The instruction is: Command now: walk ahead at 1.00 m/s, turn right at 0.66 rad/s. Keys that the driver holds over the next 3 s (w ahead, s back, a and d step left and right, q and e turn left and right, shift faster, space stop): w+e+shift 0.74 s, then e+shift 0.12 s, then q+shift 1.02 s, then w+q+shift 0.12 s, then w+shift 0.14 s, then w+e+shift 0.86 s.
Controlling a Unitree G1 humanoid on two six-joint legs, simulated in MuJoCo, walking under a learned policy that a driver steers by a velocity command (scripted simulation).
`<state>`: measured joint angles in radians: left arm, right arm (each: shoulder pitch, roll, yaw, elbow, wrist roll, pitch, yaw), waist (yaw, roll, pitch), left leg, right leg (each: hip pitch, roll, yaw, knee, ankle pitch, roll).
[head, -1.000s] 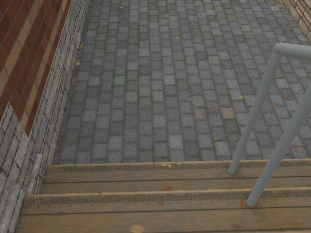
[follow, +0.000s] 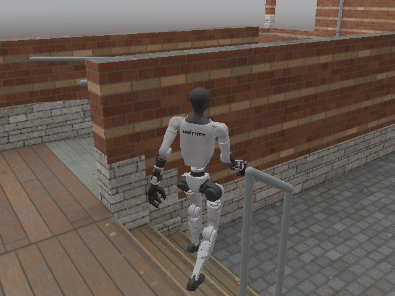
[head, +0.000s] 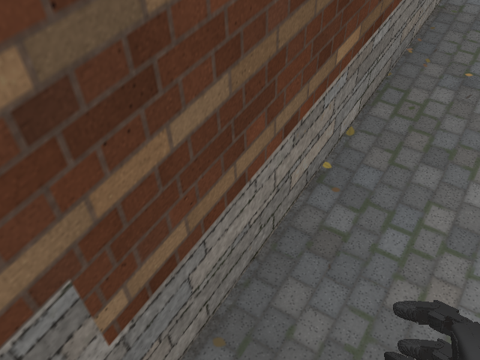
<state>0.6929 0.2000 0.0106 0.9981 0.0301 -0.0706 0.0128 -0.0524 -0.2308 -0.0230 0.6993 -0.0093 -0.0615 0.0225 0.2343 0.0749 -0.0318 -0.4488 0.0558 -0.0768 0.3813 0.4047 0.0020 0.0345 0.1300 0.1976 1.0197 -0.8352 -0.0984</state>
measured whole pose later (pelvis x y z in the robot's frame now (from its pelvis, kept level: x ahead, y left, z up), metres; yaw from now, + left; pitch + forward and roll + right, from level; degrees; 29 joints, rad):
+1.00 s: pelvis +0.80 -0.23 -0.24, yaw -50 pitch +0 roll +2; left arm 0.09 0.36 0.10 0.70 -0.05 -0.04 0.02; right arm 0.31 -0.23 -0.06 0.94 -0.01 -0.10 -0.02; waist -0.06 -0.06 0.05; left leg -0.21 0.01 0.09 0.48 -0.27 -0.01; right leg -0.65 0.00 0.07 1.15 -0.32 -0.05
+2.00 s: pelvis +0.97 -0.34 -0.23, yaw -3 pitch +4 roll -3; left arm 0.06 0.31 0.09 0.74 -0.01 -0.04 0.00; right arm 0.21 -0.33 -0.09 0.60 0.02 0.03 -0.04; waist 0.00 0.01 0.01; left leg -0.34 -0.12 -0.27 0.51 -0.21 0.06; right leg -0.44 0.09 0.13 0.66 -0.32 0.06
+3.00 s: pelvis +1.56 -0.52 -0.27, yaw -32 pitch +1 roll -1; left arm 0.26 0.32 0.06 0.81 0.02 0.00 -0.02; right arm 0.22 -0.24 0.00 0.69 -0.05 -0.09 0.00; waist -0.02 0.02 0.08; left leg -0.36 0.11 -0.09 1.41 -0.33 -0.01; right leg -0.41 0.23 -0.04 0.68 -0.27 -0.19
